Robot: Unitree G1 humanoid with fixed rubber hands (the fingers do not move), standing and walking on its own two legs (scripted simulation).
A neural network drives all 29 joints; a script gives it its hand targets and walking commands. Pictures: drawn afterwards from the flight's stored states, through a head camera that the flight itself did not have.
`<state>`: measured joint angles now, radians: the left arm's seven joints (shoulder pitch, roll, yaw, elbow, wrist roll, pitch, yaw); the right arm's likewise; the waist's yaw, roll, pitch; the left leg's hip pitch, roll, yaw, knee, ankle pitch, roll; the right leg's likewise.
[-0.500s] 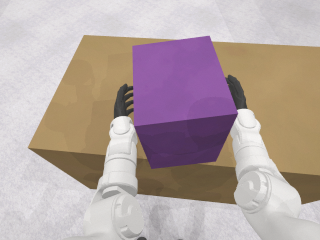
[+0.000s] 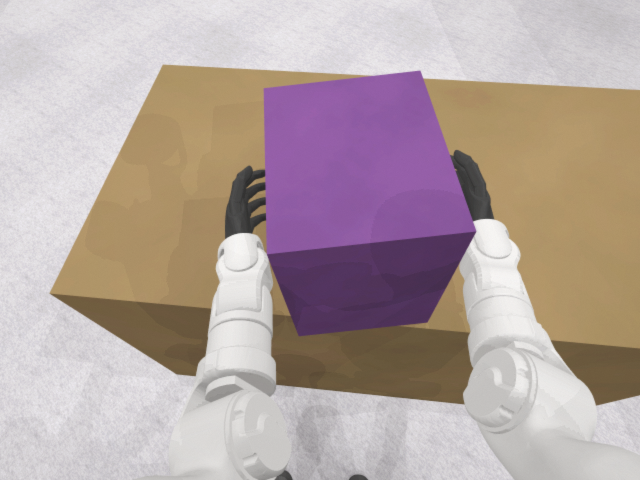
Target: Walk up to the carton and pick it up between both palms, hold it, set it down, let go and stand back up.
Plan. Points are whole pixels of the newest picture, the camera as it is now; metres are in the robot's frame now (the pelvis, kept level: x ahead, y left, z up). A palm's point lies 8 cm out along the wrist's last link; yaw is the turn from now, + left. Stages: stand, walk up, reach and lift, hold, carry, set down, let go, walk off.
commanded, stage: set down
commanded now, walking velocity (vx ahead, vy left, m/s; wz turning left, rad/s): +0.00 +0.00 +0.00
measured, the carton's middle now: (353, 216) +0.45 +0.01 +0.00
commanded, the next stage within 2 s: none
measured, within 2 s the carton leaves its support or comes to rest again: neither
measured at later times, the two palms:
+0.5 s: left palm (244, 231) +0.39 +0.15 +0.04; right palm (473, 214) +0.44 -0.15 +0.04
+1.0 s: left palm (248, 233) +0.41 +0.15 +0.01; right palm (468, 221) +0.45 -0.15 +0.02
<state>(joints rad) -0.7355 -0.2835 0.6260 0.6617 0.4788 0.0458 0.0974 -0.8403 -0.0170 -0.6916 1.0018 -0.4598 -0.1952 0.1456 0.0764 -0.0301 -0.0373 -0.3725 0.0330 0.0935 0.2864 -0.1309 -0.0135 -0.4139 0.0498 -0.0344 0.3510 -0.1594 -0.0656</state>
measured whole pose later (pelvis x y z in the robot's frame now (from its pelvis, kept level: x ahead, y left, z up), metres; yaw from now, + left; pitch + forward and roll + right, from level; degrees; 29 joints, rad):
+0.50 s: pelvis +0.00 +0.00 +0.00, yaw +0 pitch +13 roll +1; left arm -0.72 -0.30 0.64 0.62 0.50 0.02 0.09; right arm -0.83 0.00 -0.68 0.97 -0.46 -0.19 0.15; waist 0.07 -0.04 -0.03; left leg -0.39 0.03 0.09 0.30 -0.14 -0.01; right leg -0.43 0.05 -0.04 0.37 -0.17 -0.07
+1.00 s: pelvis -0.01 +0.00 -0.01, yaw -2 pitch +21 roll +1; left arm -0.84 -0.06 0.35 1.02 0.19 -0.11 0.23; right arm -0.93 -0.20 -0.20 1.24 -0.03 -0.18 0.05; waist 0.11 -0.03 -0.14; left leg -0.62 0.07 0.12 0.41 -0.16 -0.02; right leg -0.64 0.08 -0.02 0.40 -0.14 -0.08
